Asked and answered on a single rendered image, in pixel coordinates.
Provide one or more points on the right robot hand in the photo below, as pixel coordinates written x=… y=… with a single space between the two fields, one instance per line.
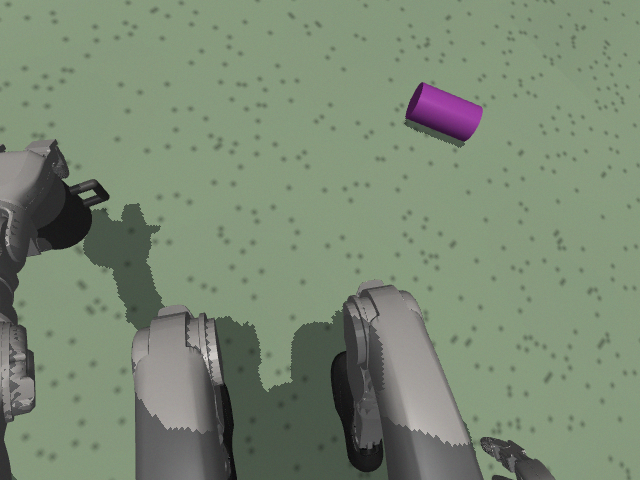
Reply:
x=514 y=459

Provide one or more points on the left robot hand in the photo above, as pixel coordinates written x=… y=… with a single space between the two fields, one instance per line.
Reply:
x=26 y=178

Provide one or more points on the left robot foot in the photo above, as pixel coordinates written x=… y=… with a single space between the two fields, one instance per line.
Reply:
x=228 y=433

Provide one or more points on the right robot foot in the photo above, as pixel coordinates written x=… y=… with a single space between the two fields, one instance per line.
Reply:
x=362 y=459

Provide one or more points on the left robot arm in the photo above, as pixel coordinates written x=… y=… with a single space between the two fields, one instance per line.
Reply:
x=17 y=371

